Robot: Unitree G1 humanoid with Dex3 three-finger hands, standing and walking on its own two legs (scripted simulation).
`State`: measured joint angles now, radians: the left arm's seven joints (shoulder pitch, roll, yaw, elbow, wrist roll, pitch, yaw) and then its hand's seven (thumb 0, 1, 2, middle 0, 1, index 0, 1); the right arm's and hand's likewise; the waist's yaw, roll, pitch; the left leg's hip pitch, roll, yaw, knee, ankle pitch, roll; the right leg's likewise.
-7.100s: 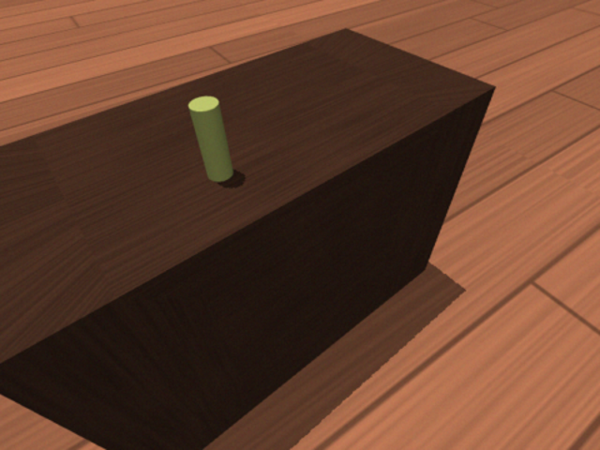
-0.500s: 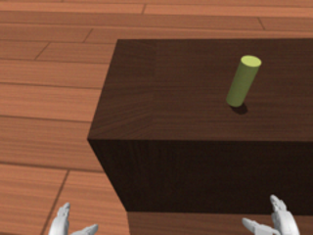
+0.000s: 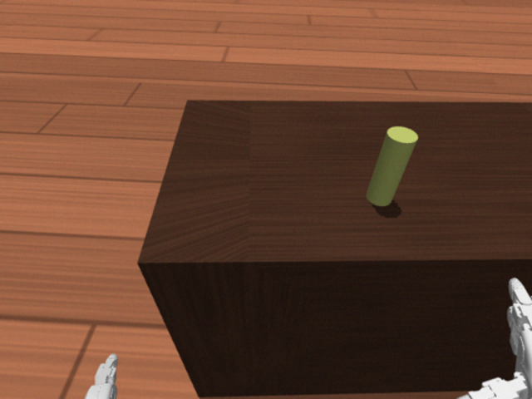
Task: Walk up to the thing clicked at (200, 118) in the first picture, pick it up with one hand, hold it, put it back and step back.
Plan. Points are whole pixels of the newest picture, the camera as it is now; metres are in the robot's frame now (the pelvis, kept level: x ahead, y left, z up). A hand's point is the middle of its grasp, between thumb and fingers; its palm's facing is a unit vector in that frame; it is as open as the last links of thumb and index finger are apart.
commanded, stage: rise first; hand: right
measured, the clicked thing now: (389, 168) +0.50 -0.22 +0.10
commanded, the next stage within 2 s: go down in 1.18 s
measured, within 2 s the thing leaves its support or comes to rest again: neither
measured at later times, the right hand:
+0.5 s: hand out of the picture +0.17 -0.27 +0.12, palm faces +0.39 +0.82 -0.42, open 17.7 cm
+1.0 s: hand out of the picture +0.16 -0.27 +0.17, palm faces +0.42 +0.79 -0.44, open 17.6 cm
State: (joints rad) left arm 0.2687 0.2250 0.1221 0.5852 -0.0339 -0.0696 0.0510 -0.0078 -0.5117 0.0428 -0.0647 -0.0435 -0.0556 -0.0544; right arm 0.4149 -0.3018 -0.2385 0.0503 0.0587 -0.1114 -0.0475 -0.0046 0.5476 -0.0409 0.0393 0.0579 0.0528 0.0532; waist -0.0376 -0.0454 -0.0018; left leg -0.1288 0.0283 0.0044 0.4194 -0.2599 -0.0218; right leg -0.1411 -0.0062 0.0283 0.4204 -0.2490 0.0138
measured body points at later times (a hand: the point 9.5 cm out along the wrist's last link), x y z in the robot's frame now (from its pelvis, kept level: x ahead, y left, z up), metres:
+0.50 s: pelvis -0.02 +0.00 +0.00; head -0.03 +0.02 +0.45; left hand +0.14 +0.26 -0.09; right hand +0.14 -0.31 +0.15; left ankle -0.02 +0.13 -0.74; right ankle -0.01 -0.13 -0.74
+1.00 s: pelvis -0.03 +0.00 +0.00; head -0.04 +0.02 +0.45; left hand +0.13 +0.26 -0.09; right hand +0.14 -0.31 +0.19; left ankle -0.02 +0.13 -0.74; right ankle -0.01 -0.13 -0.74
